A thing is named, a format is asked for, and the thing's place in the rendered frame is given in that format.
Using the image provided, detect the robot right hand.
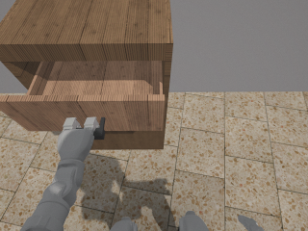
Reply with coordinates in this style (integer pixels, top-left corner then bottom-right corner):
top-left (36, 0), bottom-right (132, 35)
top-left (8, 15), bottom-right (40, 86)
top-left (238, 215), bottom-right (265, 231)

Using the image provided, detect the left robot thigh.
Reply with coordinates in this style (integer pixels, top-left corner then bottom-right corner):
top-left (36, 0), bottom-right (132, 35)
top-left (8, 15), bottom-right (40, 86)
top-left (110, 219), bottom-right (138, 231)

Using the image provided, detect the drawer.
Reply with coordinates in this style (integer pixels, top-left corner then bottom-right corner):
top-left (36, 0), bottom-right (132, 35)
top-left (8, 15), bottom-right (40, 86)
top-left (0, 61), bottom-right (166, 132)

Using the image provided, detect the robot left hand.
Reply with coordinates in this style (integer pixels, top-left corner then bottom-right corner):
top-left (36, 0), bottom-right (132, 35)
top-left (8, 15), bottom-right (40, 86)
top-left (57, 116), bottom-right (100, 162)

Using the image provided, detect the right robot shin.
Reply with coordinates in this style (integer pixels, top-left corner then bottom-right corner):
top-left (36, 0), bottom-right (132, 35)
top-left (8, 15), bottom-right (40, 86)
top-left (185, 211), bottom-right (195, 215)

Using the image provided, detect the cabinet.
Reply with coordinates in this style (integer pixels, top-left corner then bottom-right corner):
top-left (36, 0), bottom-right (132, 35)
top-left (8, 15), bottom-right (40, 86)
top-left (0, 0), bottom-right (173, 150)

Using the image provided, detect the handle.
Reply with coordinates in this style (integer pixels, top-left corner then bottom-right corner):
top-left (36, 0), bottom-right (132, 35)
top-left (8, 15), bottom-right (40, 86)
top-left (76, 117), bottom-right (106, 140)

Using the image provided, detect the robot left forearm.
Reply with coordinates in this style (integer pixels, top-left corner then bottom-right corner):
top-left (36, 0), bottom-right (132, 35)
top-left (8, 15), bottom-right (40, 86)
top-left (20, 159), bottom-right (85, 231)

